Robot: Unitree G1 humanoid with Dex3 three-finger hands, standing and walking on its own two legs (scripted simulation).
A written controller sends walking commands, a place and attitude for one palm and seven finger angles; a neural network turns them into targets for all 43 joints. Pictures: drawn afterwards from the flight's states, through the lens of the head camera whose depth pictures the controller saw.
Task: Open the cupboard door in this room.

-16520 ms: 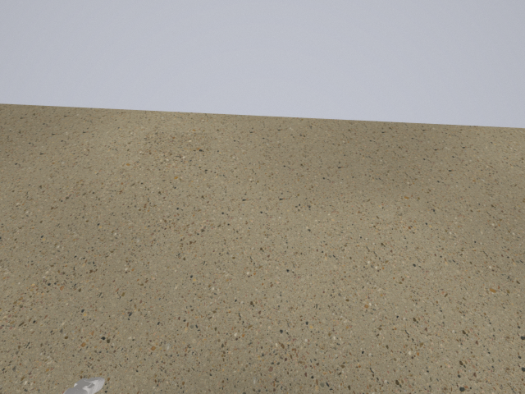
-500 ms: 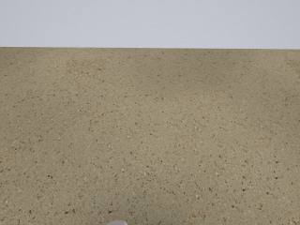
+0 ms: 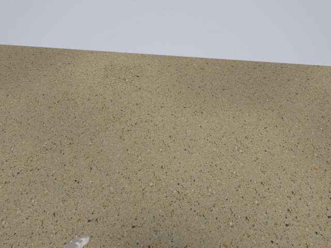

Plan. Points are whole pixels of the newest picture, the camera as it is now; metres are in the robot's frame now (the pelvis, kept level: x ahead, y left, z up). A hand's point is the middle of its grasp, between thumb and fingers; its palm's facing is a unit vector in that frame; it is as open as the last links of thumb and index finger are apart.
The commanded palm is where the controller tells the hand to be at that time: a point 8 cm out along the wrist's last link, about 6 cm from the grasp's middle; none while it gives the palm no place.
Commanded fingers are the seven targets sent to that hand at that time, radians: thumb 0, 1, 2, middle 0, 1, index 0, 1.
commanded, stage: turn or walk to find it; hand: left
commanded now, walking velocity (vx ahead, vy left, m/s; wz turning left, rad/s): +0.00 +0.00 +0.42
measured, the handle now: out of the picture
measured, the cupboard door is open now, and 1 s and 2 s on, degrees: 0 0 0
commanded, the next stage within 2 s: stand and wait in 0.34 s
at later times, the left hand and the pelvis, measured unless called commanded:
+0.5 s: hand out of the picture -0.07 +0.21 -0.18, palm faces +0.25 -0.94 -0.25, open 7.4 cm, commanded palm none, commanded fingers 0.00 0.90 0.90 -0.20 -0.30 -0.20 -0.30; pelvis -0.03 +0.01 -0.01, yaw +11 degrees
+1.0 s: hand out of the picture -0.02 +0.19 -0.16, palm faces +0.03 -0.97 -0.26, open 7.4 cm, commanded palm none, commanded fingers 0.00 0.90 0.90 -0.20 -0.30 -0.20 -0.30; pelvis -0.06 -0.01 +0.00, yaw -3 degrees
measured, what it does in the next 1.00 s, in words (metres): steps on the spot: right foot, then left foot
